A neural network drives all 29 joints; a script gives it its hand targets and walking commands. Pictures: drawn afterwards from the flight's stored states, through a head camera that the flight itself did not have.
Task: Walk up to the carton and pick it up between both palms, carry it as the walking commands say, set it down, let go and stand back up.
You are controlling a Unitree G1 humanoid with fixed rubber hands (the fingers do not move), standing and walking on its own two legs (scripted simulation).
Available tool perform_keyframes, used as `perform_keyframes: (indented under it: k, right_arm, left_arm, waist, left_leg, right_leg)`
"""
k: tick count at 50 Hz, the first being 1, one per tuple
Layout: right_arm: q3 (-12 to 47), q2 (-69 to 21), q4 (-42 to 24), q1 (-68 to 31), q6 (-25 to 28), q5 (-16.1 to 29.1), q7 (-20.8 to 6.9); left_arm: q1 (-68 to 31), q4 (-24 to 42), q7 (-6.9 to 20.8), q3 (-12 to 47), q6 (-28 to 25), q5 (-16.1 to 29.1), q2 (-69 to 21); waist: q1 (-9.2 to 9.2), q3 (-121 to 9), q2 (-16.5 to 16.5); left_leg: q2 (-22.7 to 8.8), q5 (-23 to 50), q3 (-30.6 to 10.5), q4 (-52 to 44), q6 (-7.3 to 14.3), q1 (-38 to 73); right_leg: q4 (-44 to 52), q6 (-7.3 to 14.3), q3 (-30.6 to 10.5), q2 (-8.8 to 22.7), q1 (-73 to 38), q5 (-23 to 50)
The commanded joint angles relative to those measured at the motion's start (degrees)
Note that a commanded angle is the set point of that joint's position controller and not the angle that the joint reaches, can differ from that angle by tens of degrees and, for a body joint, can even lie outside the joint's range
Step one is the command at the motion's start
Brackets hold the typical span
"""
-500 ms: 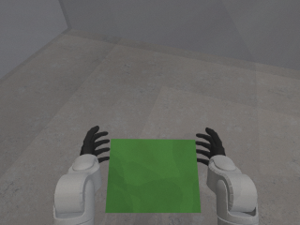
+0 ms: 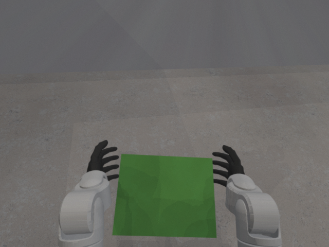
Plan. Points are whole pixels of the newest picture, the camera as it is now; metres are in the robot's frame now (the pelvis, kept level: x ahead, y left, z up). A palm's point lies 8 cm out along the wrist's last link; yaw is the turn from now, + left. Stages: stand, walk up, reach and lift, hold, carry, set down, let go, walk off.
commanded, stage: carry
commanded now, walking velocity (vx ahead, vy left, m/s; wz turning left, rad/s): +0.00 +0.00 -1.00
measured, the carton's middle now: (163, 195) +0.28 +0.00 -0.03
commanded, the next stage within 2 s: none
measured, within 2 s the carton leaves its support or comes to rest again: neither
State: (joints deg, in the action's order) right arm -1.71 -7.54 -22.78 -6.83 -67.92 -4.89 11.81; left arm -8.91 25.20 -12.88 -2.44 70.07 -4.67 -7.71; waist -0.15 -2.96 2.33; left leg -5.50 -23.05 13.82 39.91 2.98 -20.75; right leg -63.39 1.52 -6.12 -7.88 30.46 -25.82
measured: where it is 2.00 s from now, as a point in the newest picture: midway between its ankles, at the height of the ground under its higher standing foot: outside the picture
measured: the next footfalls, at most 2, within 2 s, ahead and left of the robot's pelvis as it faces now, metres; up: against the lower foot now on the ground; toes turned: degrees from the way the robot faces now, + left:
right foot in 0.36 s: +0.19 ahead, -0.19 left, +0.00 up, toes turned -16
left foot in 1.10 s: +0.17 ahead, -0.07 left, +0.00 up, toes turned -23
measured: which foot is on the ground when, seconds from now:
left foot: down 0.00-0.36, up 0.38-1.00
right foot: up 0.00-0.34, down 0.36-1.00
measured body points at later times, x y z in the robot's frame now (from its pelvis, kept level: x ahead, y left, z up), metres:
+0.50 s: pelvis +0.09 -0.11 -0.01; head +0.13 -0.14 +0.44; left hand +0.41 -0.08 +0.06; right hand +0.30 -0.35 +0.04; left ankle +0.04 +0.02 -0.64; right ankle +0.15 -0.18 -0.72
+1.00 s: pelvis +0.10 -0.14 +0.02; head +0.13 -0.16 +0.47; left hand +0.42 -0.13 +0.10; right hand +0.29 -0.39 +0.09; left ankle +0.12 -0.04 -0.68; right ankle +0.15 -0.18 -0.72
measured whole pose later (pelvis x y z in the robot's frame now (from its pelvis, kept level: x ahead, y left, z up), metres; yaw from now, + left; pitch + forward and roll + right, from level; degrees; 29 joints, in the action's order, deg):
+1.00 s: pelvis +0.10 -0.14 +0.02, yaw -26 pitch +6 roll +2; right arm -1.7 -7.8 -23.2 -9.5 -69.4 -4.9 13.9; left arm -9.3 24.7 -12.5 -2.3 68.8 -5.5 -7.8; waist -0.2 -1.8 1.9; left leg -1.9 -30.7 11.5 47.8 -3.5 -26.3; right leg -20.2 7.9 -6.1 -9.5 22.1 -2.5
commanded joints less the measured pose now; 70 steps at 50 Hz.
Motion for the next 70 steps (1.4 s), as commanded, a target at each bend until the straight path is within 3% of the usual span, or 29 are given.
perform_keyframes:
  k: [1, 6, 11, 13, 15, 16, 17, 18, 19, 20, 21, 22, 25, 32, 36, 39, 42, 49, 52, 53, 55, 56, 57, 58, 61, 63, 64, 69, 70]
  right_arm:
    - [29.1, -50.6, -8.1, -20.9, 1.5, 18.3, -12.3]
    - [27.8, -49.8, -9.6, -23.3, 1.0, 19.2, -12.2]
    - [27.3, -48.5, -7.3, -21.4, 0.1, 18.5, -11.4]
    - [27.6, -48.8, -7.6, -22.0, 0.1, 18.7, -11.2]
    - [28.7, -49.0, -8.2, -22.1, 0.0, 19.0, -11.2]
    - [28.8, -49.3, -7.9, -21.2, 0.1, 18.7, -11.2]
    - [29.8, -49.4, -7.9, -22.9, 0.0, 19.1, -11.1]
    - [31.7, -50.3, -8.3, -23.3, -0.2, 19.2, -11.2]
    - [33.2, -50.6, -9.8, -26.3, 0.0, 20.1, -11.3]
    - [34.1, -53.7, -9.7, -25.8, 0.7, 19.8, -11.5]
    - [33.8, -53.6, -9.4, -23.5, 0.5, 19.1, -11.5]
    - [34.4, -55.3, -8.1, -23.6, 0.2, 19.4, -11.6]
    - [37.2, -58.6, -12.9, -30.4, 2.1, 21.5, -12.2]
    - [34.9, -56.4, -10.0, -25.2, 1.0, 20.6, -11.9]
    - [34.4, -55.3, -8.6, -25.0, 0.2, 20.0, -11.2]
    - [34.3, -54.8, -10.5, -25.4, 0.4, 20.0, -10.9]
    - [34.7, -55.5, -11.0, -25.9, 0.5, 20.6, -10.7]
    - [34.3, -54.1, -11.8, -26.4, -0.1, 21.0, -10.5]
    - [32.5, -54.3, -8.2, -22.9, -0.3, 20.5, -11.1]
    - [32.7, -54.4, -8.5, -23.3, -0.4, 20.5, -11.1]
    - [31.6, -54.1, -6.6, -21.7, -0.5, 20.0, -11.4]
    - [31.3, -52.6, -7.2, -22.1, -0.6, 20.0, -11.6]
    - [31.8, -53.1, -8.4, -23.2, -0.7, 20.0, -11.4]
    - [30.9, -51.0, -6.3, -22.5, -1.6, 18.6, -11.5]
    - [25.1, -44.0, 6.1, -23.7, -1.2, 12.8, -12.1]
    - [25.9, -44.4, 4.1, -24.8, -0.2, 13.4, -12.0]
    - [31.1, -49.1, -6.3, -27.2, 0.0, 17.3, -11.7]
    - [27.2, -47.0, 4.6, -25.9, 1.3, 13.9, -11.9]
    - [29.9, -50.2, -0.6, -27.6, 1.7, 16.2, -12.0]
  left_arm:
    - [-20.3, 3.3, 11.7, 36.1, -0.4, 19.1, -53.8]
    - [-21.2, 3.7, 10.7, 37.1, 0.2, 18.9, -55.0]
    - [-20.0, 1.8, 10.4, 35.4, 0.9, 18.1, -52.9]
    - [-21.0, 2.7, 10.6, 35.4, 0.9, 18.9, -52.8]
    - [-19.5, 2.3, 10.9, 34.1, 0.9, 18.7, -52.0]
    - [-18.9, 1.7, 11.3, 34.2, 0.8, 19.1, -53.4]
    - [-16.0, -1.0, 11.5, 32.5, 0.7, 18.7, -53.3]
    - [-14.5, -1.7, 12.0, 31.4, 0.5, 18.9, -52.4]
    - [-13.5, -2.3, 12.4, 30.2, 0.3, 18.0, -51.4]
    - [-17.0, 0.8, 13.3, 31.4, -0.4, 19.4, -53.8]
    - [-15.8, 1.4, 13.7, 32.1, -0.5, 19.6, -53.8]
    - [-14.1, 0.3, 13.9, 31.8, -0.2, 19.3, -55.2]
    - [-15.2, 1.3, 14.9, 31.7, -2.1, 19.0, -58.7]
    - [-14.5, 1.9, 14.4, 32.6, -1.9, 18.8, -57.4]
    - [-14.0, 0.7, 14.4, 31.3, -1.1, 19.0, -55.4]
    - [-15.1, 3.1, 14.2, 32.4, -1.1, 19.3, -55.0]
    - [-16.1, 4.4, 14.2, 32.5, -1.5, 19.9, -54.7]
    - [-15.1, 3.9, 13.4, 32.4, -1.0, 18.9, -53.4]
    - [-17.2, 4.5, 13.1, 33.5, -1.0, 19.3, -53.8]
    - [-17.7, 4.1, 13.3, 34.0, -0.6, 19.2, -53.7]
    - [-20.8, 5.7, 13.1, 35.4, -0.3, 19.2, -53.9]
    - [-20.9, 4.8, 12.9, 35.2, 0.0, 19.0, -53.2]
    - [-21.0, 4.1, 12.9, 35.2, 0.2, 19.3, -53.6]
    - [-21.1, 1.6, 13.1, 34.7, 0.8, 18.8, -52.6]
    - [-19.5, -12.9, 13.6, 27.0, 0.1, 13.8, -47.3]
    - [-18.5, -12.1, 13.7, 27.4, -0.8, 14.4, -48.5]
    - [-20.3, -3.4, 13.6, 32.4, -1.0, 18.3, -54.1]
    - [-18.6, -13.0, 14.1, 27.4, -2.6, 14.2, -50.0]
    - [-20.3, -7.7, 14.0, 30.6, -2.9, 16.5, -53.4]
  waist:
    - [1.01, -11.1, -9.2]
    - [0.82, -11.7, -16.6]
    - [1.00, -10.2, -16.4]
    - [0.96, -11.8, -18.6]
    - [0.97, -18.0, -16.0]
    - [2.56, -20.3, -12.4]
    - [3.44, -16.7, 0.0]
    - [1.53, -13.9, 13.4]
    - [0.71, -14.2, 15.5]
    - [0.31, -16.1, 10.5]
    - [0.33, -19.2, 4.4]
    - [0.91, -21.3, 5.3]
    - [1.32, -23.6, 5.8]
    - [1.60, -19.4, 1.1]
    - [1.59, -19.9, 5.5]
    - [1.79, -22.1, 3.0]
    - [1.51, -23.9, 2.9]
    - [1.49, -24.7, 4.6]
    - [0.22, -25.5, 1.8]
    - [-0.17, -25.3, 0.7]
    - [-0.79, -20.6, -11.6]
    - [-0.54, -17.4, -17.5]
    - [-1.07, -14.9, -15.5]
    - [-0.71, -11.3, -12.6]
    - [0.58, -8.6, -5.1]
    - [0.48, -11.5, -5.0]
    - [0.35, -11.6, -4.1]
    - [-0.12, -15.5, 0.3]
    - [-0.08, -16.8, -1.5]
  left_leg:
    - [-20.3, 45.7, -3.6, -14.0, 0.4, 27.6]
    - [-18.9, 50.9, 3.7, -9.6, -1.6, 31.8]
    - [-21.1, 51.4, 10.0, -5.1, -1.6, 28.4]
    - [-21.4, 56.8, 10.2, -0.4, -2.6, 29.8]
    - [-18.6, 61.8, 9.7, 11.3, -4.0, 30.6]
    - [-15.3, 57.9, 10.4, 21.9, -5.5, 25.0]
    - [-10.9, 30.0, 6.9, 30.5, -6.9, 11.5]
    - [-3.6, -10.6, 3.3, 36.9, -8.4, -8.1]
    - [-0.1, -20.2, -4.5, 42.3, -8.3, -15.1]
    - [-1.5, -18.4, -11.2, 42.2, -8.6, -17.2]
    - [-2.3, -16.2, -13.0, 38.8, -7.5, -15.2]
    - [-2.2, -12.5, -12.2, 35.7, -6.9, -13.2]
    - [-1.3, -7.2, -12.3, 31.9, -5.9, -10.6]
    - [2.1, -8.0, -12.6, 23.7, -4.1, -10.1]
    - [3.5, -8.4, -12.5, 17.8, -3.9, -11.3]
    - [5.0, -7.0, -11.6, 14.2, -3.6, -11.2]
    - [5.5, -6.1, -12.0, 12.6, -3.1, -8.7]
    - [6.7, -7.7, -11.8, -1.7, -0.9, -0.4]
    - [3.9, 0.3, -9.5, -12.3, -0.4, 14.1]
    - [2.8, 2.4, -8.5, -16.3, 0.1, 21.7]
    - [-10.7, -4.4, -21.0, -24.8, 3.1, 25.0]
    - [-17.1, -3.4, -24.4, -27.3, 5.7, 19.5]
    - [-20.8, -3.8, -23.3, -26.9, 9.6, 12.7]
    - [-20.9, -5.2, -21.1, -28.3, 9.7, 6.8]
    - [-13.1, 0.5, -11.9, -22.1, 3.7, 2.9]
    - [-10.2, 10.6, -10.1, -17.1, 2.1, 8.2]
    - [-9.1, 19.7, -9.0, -13.7, 1.0, 11.2]
    - [-5.1, 14.2, -9.1, -10.7, -0.9, 10.1]
    - [-5.2, 14.2, -8.8, -10.6, -0.9, 10.7]
  right_leg:
    - [-10.4, -4.3, 6.1, 8.9, 17.6, 3.6]
    - [-7.7, -5.3, 11.4, 9.3, 20.4, 6.1]
    - [3.3, -4.2, 14.6, 11.2, 14.4, 8.1]
    - [12.3, -2.7, 15.9, 10.4, 10.1, 8.2]
    - [22.5, -1.6, 17.4, 5.3, 0.7, 12.5]
    - [32.8, -1.0, 16.1, 2.7, -8.7, 21.1]
    - [38.5, 0.8, 8.1, 5.1, -16.4, 36.3]
    - [32.1, 4.7, -10.4, 14.5, -27.1, 74.3]
    - [34.6, 9.0, -24.6, 20.7, -29.4, 88.4]
    - [34.2, 9.6, -25.5, 22.7, -31.6, 79.6]
    - [35.3, 8.9, -21.5, 22.6, -30.4, 57.3]
    - [37.9, 8.2, -18.4, 21.4, -30.4, 42.1]
    - [40.7, 5.9, -17.3, 19.6, -29.5, 33.5]
    - [42.2, 6.3, -19.2, 18.7, -28.5, 45.4]
    - [41.3, 5.2, -18.9, 18.3, -34.9, 54.7]
    - [41.0, 4.4, -18.1, 18.2, -38.5, 59.4]
    - [42.4, 2.4, -17.0, 18.1, -38.1, 54.3]
    - [47.0, 5.3, -17.9, 17.6, -32.9, 37.9]
    - [46.6, 3.8, -12.1, 15.1, -21.9, 28.8]
    - [47.4, 0.3, -9.0, 12.6, -16.4, 24.3]
    - [39.1, -3.8, -0.3, 6.3, -6.3, 15.1]
    - [28.0, -1.8, 0.3, 5.7, -5.5, 6.9]
    - [17.0, -2.0, 2.0, 5.3, -6.2, 2.0]
    - [11.6, -1.2, 2.6, 6.8, -4.3, 1.4]
    - [23.4, 1.2, 4.2, 9.8, -8.6, 6.7]
    - [33.9, 1.1, 5.4, 8.7, -11.7, 11.7]
    - [38.1, 0.8, 3.8, 9.9, -11.6, 14.7]
    - [36.7, 0.6, -0.5, 15.5, -15.1, 31.4]
    - [36.4, 0.6, 0.0, 15.5, -15.6, 31.3]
